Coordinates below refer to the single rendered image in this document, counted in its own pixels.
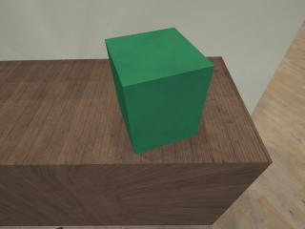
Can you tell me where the pedestal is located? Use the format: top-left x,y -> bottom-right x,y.
0,56 -> 273,226

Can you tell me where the carton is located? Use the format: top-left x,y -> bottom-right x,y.
105,28 -> 214,155

